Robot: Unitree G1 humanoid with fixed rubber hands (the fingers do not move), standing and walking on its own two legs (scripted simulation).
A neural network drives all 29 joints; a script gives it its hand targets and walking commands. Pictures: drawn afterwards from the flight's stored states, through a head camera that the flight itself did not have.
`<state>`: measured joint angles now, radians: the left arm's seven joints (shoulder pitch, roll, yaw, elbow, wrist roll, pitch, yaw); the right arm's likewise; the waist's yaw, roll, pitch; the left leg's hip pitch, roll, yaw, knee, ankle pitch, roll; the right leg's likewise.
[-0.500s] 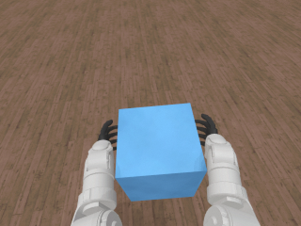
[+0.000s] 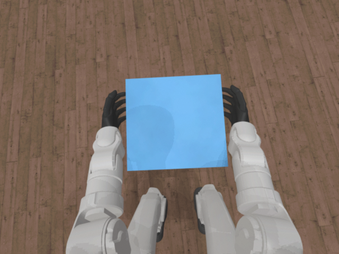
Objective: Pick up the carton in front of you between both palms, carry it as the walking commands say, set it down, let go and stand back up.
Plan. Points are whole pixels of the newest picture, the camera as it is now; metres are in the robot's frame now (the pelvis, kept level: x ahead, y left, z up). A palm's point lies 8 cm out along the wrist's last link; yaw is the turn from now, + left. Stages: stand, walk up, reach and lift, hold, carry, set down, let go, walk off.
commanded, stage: set down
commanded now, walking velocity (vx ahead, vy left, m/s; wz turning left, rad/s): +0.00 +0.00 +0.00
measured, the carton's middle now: (174, 128) +0.40 +0.01 -0.15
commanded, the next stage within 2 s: none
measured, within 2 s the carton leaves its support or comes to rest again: rests again in 1.64 s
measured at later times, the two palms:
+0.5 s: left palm (129, 125) +0.43 +0.16 -0.22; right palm (225, 118) +0.45 -0.14 -0.22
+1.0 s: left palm (137, 128) +0.46 +0.17 -0.39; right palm (213, 122) +0.48 -0.13 -0.39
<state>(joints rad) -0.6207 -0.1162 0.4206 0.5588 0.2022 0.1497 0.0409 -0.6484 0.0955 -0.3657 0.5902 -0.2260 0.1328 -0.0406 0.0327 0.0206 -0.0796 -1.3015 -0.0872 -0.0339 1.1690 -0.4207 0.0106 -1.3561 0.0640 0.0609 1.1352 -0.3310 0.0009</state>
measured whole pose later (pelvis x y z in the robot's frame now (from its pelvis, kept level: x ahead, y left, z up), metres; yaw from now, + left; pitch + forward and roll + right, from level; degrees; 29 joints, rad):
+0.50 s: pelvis -0.03 -0.01 -0.13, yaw +1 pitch +43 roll +2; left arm -0.92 -0.03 0.49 0.67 0.18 0.23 0.06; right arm -0.97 0.01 -0.40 0.69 -0.21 0.25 -0.07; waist 0.03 0.01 -0.14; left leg -1.89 -0.12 -0.03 1.67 -0.54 -0.03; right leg -1.96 0.11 0.06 1.64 -0.43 0.01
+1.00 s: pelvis -0.05 +0.00 -0.25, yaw +2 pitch +45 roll +1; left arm -1.20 0.10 0.41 0.80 0.09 0.23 0.11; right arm -1.26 -0.12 -0.36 0.84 -0.13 0.23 -0.10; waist 0.00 0.01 0.08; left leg -2.25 -0.16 -0.01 2.03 -0.57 -0.04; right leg -2.31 0.12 0.05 1.98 -0.46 0.04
